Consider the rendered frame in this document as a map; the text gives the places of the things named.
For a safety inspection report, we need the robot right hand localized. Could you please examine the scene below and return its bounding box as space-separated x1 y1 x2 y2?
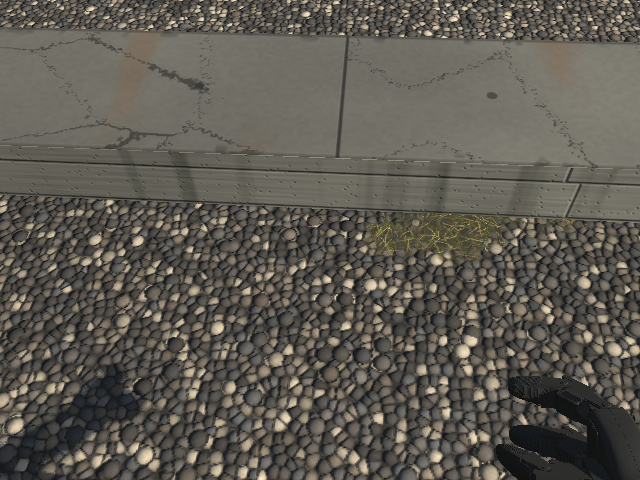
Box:
496 375 640 480

